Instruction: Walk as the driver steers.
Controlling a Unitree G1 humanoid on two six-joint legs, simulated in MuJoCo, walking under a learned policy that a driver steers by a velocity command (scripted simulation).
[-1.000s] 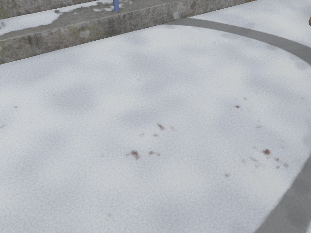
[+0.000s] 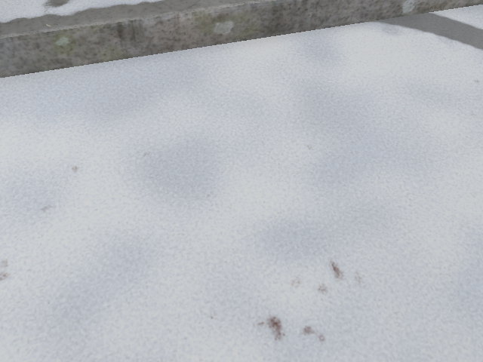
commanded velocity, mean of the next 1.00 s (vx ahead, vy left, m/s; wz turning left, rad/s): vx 0.05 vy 0.00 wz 0.46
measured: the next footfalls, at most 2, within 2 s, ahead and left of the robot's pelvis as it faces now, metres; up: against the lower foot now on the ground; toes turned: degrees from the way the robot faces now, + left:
right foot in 0.36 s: +0.23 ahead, -0.12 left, +0.00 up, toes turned +20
left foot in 0.76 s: +0.08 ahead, +0.11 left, +0.00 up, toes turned +26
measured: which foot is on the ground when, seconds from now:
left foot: down 0.00-0.36, up 0.38-0.74, down 0.76-1.00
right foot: up 0.00-0.34, down 0.36-0.76, up 0.78-1.00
